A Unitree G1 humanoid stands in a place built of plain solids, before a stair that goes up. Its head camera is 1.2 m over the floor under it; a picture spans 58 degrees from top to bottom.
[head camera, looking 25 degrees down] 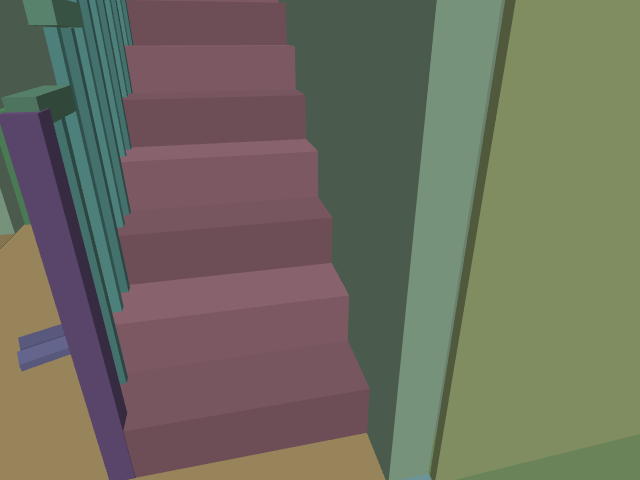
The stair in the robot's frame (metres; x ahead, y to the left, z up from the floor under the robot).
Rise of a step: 0.19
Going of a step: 0.25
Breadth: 0.80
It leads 13 degrees to the left of straight ahead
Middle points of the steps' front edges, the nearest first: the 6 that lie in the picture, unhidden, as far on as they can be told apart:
0.95 0.23 0.20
1.19 0.29 0.39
1.43 0.34 0.58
1.68 0.40 0.78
1.92 0.45 0.97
2.16 0.51 1.17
